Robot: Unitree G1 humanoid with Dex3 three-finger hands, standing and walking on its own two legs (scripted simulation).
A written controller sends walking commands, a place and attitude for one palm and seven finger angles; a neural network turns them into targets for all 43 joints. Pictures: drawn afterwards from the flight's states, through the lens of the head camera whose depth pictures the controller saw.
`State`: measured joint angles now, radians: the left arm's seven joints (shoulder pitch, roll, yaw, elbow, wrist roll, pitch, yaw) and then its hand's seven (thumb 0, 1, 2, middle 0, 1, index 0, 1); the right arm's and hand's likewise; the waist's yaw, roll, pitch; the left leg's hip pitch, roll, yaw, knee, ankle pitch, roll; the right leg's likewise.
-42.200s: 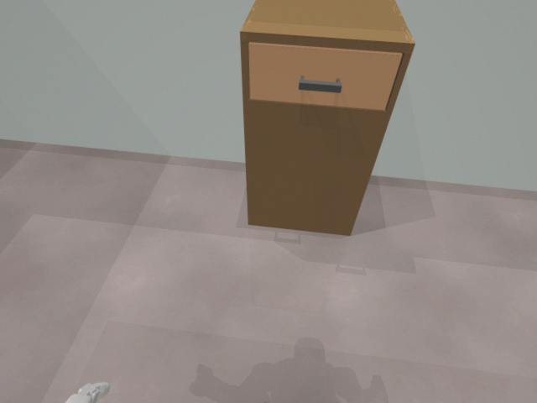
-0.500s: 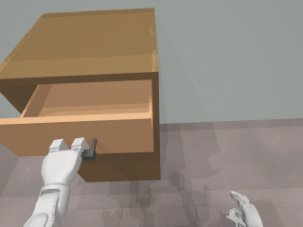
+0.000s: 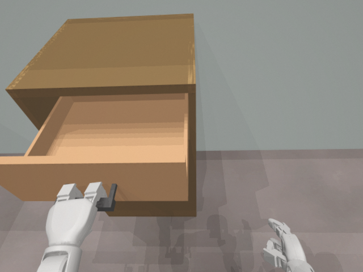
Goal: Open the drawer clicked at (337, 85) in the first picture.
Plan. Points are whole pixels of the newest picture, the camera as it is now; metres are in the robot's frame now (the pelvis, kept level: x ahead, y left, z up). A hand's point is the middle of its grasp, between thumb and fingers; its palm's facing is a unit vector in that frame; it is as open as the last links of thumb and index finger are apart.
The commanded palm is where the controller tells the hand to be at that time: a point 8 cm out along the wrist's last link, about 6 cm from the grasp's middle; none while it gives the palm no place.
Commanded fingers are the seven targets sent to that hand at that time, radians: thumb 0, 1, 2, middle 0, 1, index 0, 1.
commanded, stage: pull the drawer open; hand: left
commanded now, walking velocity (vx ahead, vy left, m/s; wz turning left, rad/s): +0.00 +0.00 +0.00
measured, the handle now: (87, 196) +0.26 +0.25 +0.02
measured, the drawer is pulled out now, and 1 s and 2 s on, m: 0.21 0.29 0.28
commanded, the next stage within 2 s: open the thumb to release the handle in 0.74 s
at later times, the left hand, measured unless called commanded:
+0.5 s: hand (78, 248) +0.16 +0.24 +0.00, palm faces -0.02 -0.10 -1.00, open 5.8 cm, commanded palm +0.11 +0.25 +0.05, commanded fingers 0.00 0.90 0.90 -0.40 -1.35 -0.40 -1.35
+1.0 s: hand (71, 261) +0.13 +0.24 +0.00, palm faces +0.03 -0.07 -1.00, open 6.0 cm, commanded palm +0.10 +0.24 +0.05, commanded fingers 0.00 0.27 0.63 -0.35 -1.28 -0.35 -1.28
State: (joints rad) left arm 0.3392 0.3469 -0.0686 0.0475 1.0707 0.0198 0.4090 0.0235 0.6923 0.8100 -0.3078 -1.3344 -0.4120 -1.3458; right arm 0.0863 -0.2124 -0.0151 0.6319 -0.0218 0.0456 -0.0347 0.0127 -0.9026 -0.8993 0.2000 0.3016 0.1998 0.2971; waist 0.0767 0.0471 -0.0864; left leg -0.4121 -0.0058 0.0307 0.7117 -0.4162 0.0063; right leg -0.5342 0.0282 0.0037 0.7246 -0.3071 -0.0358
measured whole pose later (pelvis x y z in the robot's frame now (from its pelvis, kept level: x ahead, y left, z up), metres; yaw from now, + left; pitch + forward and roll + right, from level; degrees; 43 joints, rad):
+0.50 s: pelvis +0.01 +0.00 +0.00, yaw -1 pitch +8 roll +1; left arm 0.61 0.35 -0.04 -0.15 1.06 -0.02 0.45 0.03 0.70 0.76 -0.30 -1.33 -0.41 -1.33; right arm 0.10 -0.22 -0.02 0.61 -0.04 0.05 0.01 0.01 -0.90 -0.90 0.20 0.30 0.20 0.30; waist 0.08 0.04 -0.10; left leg -0.43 0.00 0.05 0.75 -0.45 0.01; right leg -0.56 0.04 0.02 0.76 -0.33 -0.03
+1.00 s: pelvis +0.00 +0.00 -0.02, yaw +0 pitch +8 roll +1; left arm 0.65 0.35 -0.04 -0.19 1.06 -0.02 0.51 0.01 0.64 0.78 -0.36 -1.32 -0.41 -1.34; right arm 0.11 -0.22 -0.01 0.58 -0.05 0.06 0.00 0.01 -0.90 -0.90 0.20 0.30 0.20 0.30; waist 0.11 0.04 -0.10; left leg -0.51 -0.01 0.02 0.85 -0.48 0.01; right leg -0.63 0.03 -0.01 0.85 -0.36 -0.04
